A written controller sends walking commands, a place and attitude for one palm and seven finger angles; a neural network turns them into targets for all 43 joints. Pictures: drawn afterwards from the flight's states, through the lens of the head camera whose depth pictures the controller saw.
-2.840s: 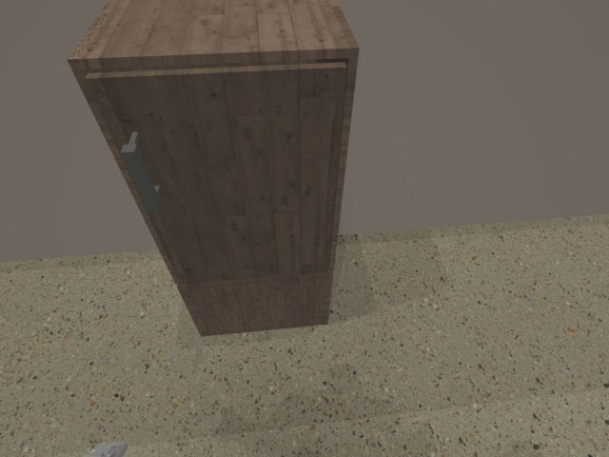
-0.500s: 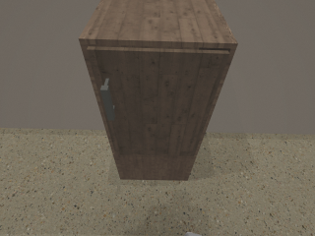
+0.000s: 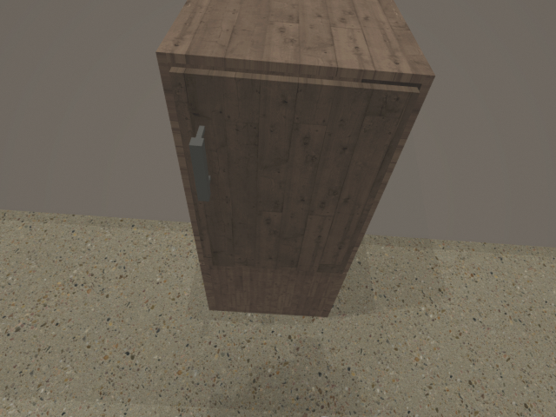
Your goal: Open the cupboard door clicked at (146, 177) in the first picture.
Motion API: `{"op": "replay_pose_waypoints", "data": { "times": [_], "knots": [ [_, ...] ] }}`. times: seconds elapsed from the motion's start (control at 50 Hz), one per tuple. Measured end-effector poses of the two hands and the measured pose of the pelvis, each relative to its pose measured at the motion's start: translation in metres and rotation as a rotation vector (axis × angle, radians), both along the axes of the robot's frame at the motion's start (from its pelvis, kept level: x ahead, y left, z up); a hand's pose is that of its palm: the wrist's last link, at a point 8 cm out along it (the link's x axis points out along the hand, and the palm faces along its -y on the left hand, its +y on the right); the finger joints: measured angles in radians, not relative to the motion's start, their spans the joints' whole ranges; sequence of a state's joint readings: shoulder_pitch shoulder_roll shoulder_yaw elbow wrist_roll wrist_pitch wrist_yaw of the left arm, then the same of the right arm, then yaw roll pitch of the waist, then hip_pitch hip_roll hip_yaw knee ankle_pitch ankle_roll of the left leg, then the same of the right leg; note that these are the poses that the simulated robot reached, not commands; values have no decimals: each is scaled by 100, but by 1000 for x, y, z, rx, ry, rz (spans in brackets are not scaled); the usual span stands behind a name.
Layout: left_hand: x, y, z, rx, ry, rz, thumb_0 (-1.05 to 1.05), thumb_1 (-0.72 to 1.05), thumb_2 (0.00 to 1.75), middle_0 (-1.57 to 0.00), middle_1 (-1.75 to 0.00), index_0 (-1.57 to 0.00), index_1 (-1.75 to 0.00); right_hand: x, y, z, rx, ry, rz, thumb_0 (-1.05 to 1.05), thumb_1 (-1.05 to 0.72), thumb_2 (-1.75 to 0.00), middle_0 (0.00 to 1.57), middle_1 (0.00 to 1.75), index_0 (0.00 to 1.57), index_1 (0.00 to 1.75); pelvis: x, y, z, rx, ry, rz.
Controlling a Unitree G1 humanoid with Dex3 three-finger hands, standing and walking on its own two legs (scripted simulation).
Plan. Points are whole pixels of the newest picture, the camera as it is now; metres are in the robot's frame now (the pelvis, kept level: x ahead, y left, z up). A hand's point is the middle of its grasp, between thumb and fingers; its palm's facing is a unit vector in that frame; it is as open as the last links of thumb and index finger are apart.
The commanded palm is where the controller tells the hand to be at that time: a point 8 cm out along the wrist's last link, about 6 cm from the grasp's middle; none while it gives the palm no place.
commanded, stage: come to a stop and stand still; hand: left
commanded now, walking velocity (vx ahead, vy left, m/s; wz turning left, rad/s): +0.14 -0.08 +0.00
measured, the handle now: (202, 164) +0.54 +0.18 +0.03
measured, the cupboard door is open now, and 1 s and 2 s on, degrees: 0 0 0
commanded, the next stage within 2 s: look again from close up in 0.80 s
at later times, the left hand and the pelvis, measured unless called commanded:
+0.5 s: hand out of the picture -0.02 +0.11 -0.16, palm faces +0.01 -0.99 -0.17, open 7.3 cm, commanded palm none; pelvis -0.01 -0.04 +0.01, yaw -1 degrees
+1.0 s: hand out of the picture -0.04 +0.10 -0.16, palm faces +0.01 -0.98 -0.19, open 7.4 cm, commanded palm none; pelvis -0.02 -0.05 +0.01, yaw -1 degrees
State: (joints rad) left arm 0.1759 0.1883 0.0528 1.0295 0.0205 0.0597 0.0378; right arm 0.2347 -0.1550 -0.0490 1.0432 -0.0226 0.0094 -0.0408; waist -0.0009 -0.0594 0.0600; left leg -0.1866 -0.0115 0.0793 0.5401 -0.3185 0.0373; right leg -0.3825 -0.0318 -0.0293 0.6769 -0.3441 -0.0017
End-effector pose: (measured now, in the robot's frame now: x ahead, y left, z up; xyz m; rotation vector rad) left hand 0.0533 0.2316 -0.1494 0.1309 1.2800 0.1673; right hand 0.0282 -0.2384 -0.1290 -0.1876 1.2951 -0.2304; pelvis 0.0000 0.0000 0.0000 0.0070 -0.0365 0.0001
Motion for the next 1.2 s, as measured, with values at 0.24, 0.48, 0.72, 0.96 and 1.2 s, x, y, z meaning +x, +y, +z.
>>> {"op": "replay_pose_waypoints", "data": {
  "times": [0.24, 0.48, 0.72, 0.96, 1.2],
  "knots": [
    [-54, -4, 14, 31, 125, -14, 0, 91, 90, -20, -30, -20, -30, -35, 9, -9, 78, 64, -21, 1, -92, -90, 20, 30, 21, 30, -5, -12, 8, 21, 20, -19],
    [-79, -65, 15, -25, 153, -15, 0, 91, 90, -20, -30, -20, -30, -69, -12, -13, 117, 153, -44, 1, -91, -90, 20, 30, 20, 29, -10, -41, 11, 4, -3, -11],
    [-94, -90, 13, -39, 154, 17, 0, 92, 90, -20, -30, -20, -30, -70, -27, -13, 117, 153, -25, 1, -91, -90, 20, 30, 20, 29, -16, -60, 11, -1, -2, -1],
    [-97, -88, 16, -11, 145, 7, 0, 91, 90, -20, -30, -20, -30, -63, -30, -15, 124, 134, -21, 1, -91, -90, 20, 30, 20, 29, -18, -60, 10, -12, 19, -13],
    [-67, -45, 12, 14, 72, -26, 0, 92, 90, -20, -30, -20, -30, -56, -5, -17, 113, 63, 2, 2, -93, -90, 20, 30, 20, 29, -16, -31, 4, -9, 20, -15]
  ]
}}
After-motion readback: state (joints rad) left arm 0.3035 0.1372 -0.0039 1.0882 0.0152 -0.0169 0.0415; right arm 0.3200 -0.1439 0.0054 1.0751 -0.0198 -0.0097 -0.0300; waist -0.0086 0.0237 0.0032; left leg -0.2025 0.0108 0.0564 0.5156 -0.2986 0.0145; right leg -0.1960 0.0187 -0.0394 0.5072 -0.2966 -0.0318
